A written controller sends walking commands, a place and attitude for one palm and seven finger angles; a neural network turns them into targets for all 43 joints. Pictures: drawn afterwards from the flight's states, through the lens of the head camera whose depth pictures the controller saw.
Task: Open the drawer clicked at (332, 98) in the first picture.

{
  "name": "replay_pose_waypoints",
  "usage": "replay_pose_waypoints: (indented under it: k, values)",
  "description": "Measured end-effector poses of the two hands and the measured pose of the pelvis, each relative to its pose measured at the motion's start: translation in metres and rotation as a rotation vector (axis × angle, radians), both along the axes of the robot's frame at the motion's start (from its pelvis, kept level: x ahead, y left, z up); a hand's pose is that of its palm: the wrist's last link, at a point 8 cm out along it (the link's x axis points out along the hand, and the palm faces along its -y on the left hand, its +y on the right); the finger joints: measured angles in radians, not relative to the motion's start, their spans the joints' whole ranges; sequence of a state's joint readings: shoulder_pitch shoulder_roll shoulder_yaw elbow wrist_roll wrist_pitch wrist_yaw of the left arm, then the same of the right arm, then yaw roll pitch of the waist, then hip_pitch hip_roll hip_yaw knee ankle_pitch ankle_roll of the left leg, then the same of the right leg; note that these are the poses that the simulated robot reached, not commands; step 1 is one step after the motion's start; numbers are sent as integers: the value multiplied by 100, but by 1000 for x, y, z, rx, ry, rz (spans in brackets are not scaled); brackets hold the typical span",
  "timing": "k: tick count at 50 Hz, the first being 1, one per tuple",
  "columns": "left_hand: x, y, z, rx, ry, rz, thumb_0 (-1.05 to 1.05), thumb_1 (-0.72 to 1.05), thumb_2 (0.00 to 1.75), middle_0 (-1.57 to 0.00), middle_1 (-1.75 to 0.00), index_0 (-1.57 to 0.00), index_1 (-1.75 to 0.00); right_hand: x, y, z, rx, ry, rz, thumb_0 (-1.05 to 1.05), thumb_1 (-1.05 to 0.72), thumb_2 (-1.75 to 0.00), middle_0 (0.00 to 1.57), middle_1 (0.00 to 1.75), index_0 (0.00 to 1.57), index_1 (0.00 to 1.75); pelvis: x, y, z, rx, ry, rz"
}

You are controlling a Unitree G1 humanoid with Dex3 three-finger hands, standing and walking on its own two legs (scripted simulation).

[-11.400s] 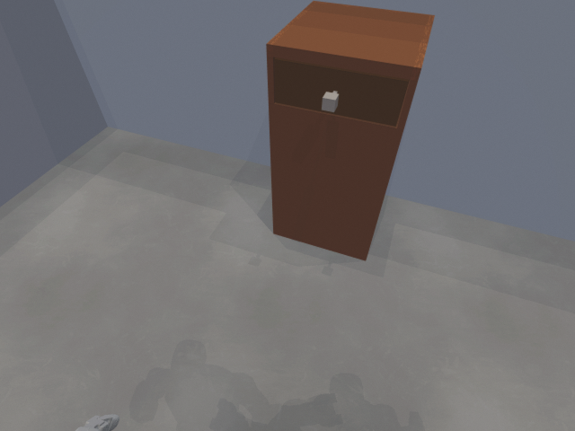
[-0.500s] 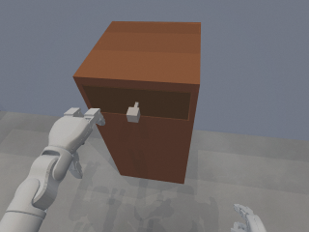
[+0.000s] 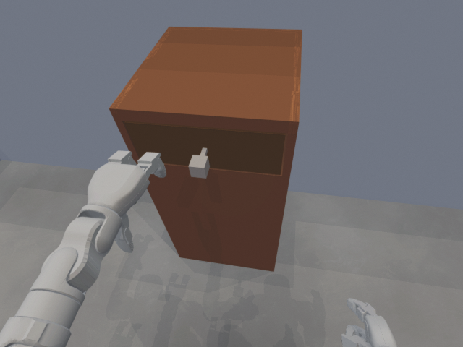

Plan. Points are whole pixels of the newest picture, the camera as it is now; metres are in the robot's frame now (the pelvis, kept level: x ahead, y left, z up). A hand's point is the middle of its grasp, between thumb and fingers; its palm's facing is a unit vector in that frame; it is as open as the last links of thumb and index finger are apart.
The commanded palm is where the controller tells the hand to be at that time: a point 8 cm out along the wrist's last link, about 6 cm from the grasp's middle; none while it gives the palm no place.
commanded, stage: move the hooked fingers above the handle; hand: left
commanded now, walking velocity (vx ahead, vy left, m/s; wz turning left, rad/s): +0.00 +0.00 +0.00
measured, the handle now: (201, 160) +0.52 +0.15 -0.03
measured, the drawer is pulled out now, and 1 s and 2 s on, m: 0.00 0.00 0.00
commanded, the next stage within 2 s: none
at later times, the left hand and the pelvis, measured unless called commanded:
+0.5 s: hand (160, 178) +0.39 +0.20 +0.06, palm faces +0.01 -0.05 -1.00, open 13.9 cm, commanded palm +0.38 +0.21 +0.12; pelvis +0.02 +0.00 -0.01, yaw +0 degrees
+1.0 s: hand (174, 162) +0.44 +0.18 +0.05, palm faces +0.02 -0.02 -1.00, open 13.9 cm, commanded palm +0.43 +0.19 +0.10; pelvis +0.02 -0.01 -0.01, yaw +0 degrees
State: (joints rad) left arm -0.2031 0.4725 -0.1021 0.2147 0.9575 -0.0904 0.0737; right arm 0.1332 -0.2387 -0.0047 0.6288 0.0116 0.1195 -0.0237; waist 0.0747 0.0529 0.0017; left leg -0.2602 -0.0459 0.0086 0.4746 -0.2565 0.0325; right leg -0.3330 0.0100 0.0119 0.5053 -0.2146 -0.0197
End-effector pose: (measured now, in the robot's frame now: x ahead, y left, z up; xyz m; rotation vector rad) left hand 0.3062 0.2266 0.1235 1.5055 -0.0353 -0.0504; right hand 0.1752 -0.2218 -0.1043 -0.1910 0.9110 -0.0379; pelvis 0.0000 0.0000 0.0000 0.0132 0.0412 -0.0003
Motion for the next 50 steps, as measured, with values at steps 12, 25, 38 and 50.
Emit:
replay_pose_waypoints:
  k: [12,25,38,50]
  values:
    - [36,-2,2,3,-13,35,0,-49,30,-32,-120,-31,-120,-18,-21,-13,-13,83,-65,1,-90,-90,20,30,20,30,12,-3,-1,0,45,-10]
    - [63,-26,-13,10,-26,-40,0,-49,30,-32,-120,-32,-120,-22,-29,-19,-33,124,-98,0,-90,-90,20,30,20,30,20,-4,-5,1,80,-5]
    - [96,-34,-20,24,45,9,0,-49,30,-32,-120,-31,-120,-27,-29,-24,-14,154,-125,0,-90,-90,20,30,20,30,28,-4,-7,0,106,-9]
    - [116,-41,-23,44,-30,-13,0,-49,30,-32,-120,-32,-120,-46,-36,-29,-33,197,-152,0,-90,-90,20,30,20,30,24,-5,-11,1,134,-6]
